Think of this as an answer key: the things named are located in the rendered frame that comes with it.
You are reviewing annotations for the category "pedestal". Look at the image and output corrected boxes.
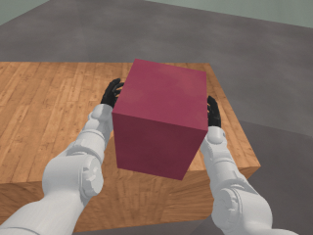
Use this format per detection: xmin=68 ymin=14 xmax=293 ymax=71
xmin=0 ymin=62 xmax=261 ymax=233

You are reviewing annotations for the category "left robot hand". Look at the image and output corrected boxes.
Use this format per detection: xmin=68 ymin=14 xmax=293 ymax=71
xmin=100 ymin=78 xmax=124 ymax=108

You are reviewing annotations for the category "left robot upper arm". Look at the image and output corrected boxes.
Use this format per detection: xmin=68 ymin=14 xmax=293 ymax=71
xmin=0 ymin=154 xmax=104 ymax=235

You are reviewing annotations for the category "carton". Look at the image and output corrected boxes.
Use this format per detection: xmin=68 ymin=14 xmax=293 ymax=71
xmin=112 ymin=58 xmax=208 ymax=181

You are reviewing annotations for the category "left robot forearm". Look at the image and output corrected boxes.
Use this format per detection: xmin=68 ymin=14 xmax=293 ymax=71
xmin=42 ymin=104 xmax=113 ymax=193

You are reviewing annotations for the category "right robot upper arm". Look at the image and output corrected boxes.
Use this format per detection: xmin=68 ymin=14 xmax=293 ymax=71
xmin=211 ymin=187 xmax=298 ymax=235

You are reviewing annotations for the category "right robot forearm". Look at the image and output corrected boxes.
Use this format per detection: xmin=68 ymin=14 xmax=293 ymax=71
xmin=200 ymin=126 xmax=273 ymax=224

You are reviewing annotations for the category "right robot hand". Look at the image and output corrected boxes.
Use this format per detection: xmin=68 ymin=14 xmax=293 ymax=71
xmin=206 ymin=95 xmax=221 ymax=128

